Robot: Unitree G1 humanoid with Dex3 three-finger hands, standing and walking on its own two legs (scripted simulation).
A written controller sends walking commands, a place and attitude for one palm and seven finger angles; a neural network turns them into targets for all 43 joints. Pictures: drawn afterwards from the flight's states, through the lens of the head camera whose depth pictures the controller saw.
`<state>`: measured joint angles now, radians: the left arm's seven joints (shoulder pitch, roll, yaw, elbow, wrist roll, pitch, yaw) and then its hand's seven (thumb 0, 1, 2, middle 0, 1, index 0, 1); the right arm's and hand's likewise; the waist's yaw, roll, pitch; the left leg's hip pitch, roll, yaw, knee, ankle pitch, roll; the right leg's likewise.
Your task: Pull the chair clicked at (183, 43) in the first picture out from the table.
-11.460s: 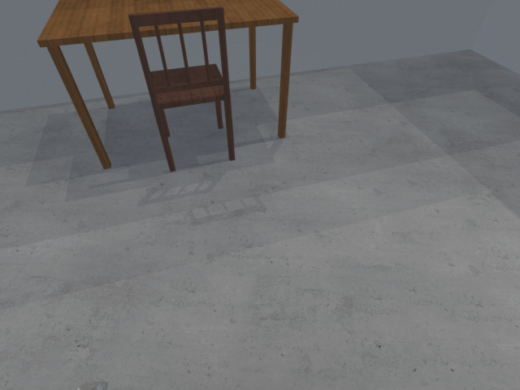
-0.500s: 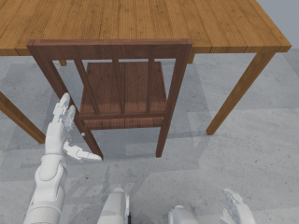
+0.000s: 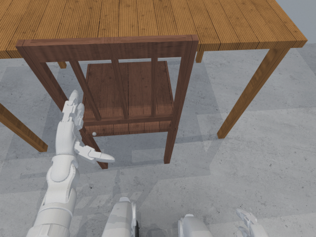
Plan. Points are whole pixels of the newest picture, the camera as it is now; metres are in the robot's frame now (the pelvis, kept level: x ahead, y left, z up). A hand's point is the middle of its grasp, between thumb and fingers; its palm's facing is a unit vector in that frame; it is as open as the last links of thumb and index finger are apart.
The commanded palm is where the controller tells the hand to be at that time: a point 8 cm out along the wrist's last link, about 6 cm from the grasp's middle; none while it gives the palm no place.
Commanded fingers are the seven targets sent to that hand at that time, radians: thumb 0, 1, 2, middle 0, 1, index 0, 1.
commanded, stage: aim the fingers beside a spindle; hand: left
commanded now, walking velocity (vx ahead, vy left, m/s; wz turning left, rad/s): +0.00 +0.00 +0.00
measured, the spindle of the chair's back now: (121, 93) +0.51 +0.12 +0.01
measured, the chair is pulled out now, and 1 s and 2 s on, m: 0.00 0.00 0.00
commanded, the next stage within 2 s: none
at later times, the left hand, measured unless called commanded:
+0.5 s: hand (94, 138) +0.36 +0.17 +0.01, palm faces +0.12 -0.99 -0.04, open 16.9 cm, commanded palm +0.33 +0.23 +0.03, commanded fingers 0.00 -0.50 0.30 -0.06 -0.08 -0.06 -0.08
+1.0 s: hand (84, 130) +0.37 +0.20 +0.03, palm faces +0.16 -0.98 -0.08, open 16.9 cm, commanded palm +0.33 +0.23 +0.02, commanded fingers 0.00 -0.50 0.30 -0.06 -0.08 -0.06 -0.08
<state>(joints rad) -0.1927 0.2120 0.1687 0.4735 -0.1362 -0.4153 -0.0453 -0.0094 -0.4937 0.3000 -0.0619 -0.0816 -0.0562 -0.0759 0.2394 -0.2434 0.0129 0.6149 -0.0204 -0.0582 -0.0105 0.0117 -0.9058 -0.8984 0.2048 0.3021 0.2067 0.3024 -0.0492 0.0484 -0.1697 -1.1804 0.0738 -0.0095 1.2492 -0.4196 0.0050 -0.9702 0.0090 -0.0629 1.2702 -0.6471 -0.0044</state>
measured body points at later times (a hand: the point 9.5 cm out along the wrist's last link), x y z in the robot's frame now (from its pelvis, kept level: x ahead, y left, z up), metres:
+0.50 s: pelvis +0.00 -0.01 -0.01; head +0.10 +0.00 +0.43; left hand +0.34 +0.23 +0.02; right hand +0.14 -0.26 -0.11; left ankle +0.09 +0.12 -0.62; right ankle -0.02 -0.12 -0.62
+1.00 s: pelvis +0.00 +0.00 +0.00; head +0.10 +0.01 +0.44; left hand +0.35 +0.25 +0.04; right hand +0.14 -0.25 -0.11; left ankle +0.09 +0.12 -0.62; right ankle -0.02 -0.12 -0.62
